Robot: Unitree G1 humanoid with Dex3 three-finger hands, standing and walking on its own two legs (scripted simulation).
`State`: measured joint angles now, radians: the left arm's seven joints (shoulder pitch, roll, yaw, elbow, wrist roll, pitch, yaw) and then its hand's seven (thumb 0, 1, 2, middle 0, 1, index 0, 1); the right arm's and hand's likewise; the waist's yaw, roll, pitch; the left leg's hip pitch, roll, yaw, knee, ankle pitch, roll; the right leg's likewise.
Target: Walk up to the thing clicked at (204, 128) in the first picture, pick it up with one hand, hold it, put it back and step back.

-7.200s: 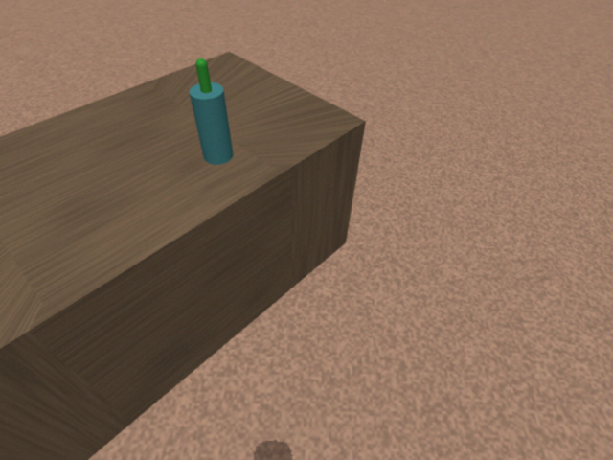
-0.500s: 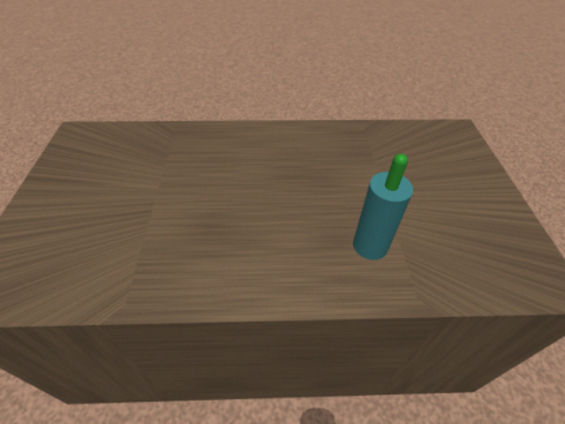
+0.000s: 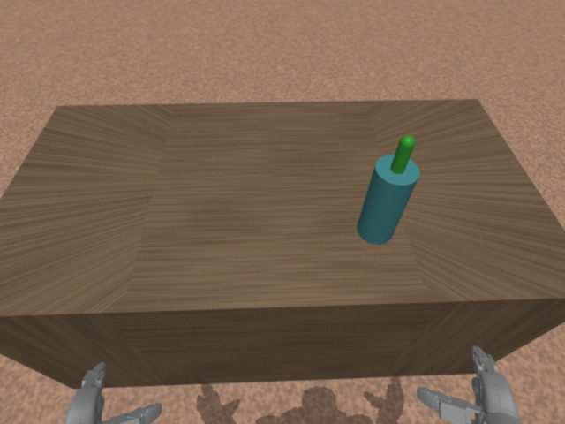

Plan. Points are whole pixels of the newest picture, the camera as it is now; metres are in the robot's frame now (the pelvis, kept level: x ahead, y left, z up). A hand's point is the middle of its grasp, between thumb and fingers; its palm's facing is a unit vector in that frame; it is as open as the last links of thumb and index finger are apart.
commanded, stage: rise first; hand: right
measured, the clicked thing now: (389, 190) +0.54 -0.22 -0.04
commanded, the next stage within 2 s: go down in 0.92 s
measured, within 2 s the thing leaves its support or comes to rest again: neither
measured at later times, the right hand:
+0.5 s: hand (459, 383) +0.20 -0.25 -0.06, palm faces +0.26 +0.90 -0.35, open 17.2 cm
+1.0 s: hand (467, 383) +0.19 -0.24 -0.03, palm faces +0.26 +0.90 -0.34, open 17.3 cm
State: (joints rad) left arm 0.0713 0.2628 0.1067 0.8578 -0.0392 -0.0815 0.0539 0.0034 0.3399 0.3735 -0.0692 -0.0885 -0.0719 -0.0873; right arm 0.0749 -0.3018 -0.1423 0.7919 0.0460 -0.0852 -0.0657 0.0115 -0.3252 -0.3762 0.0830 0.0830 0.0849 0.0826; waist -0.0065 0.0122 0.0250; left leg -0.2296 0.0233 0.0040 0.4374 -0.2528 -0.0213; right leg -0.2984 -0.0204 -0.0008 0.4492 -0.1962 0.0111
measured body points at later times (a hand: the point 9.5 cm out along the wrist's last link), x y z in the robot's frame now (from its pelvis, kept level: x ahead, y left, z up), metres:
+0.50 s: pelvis +0.02 +0.01 +0.00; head +0.03 +0.02 +0.45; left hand +0.18 +0.27 -0.09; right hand +0.18 -0.29 -0.04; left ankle -0.02 +0.13 -0.74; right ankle +0.02 -0.13 -0.74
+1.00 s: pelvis +0.01 +0.01 +0.00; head +0.02 +0.02 +0.45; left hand +0.17 +0.27 -0.09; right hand +0.17 -0.29 +0.00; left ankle -0.02 +0.13 -0.74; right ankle +0.02 -0.13 -0.74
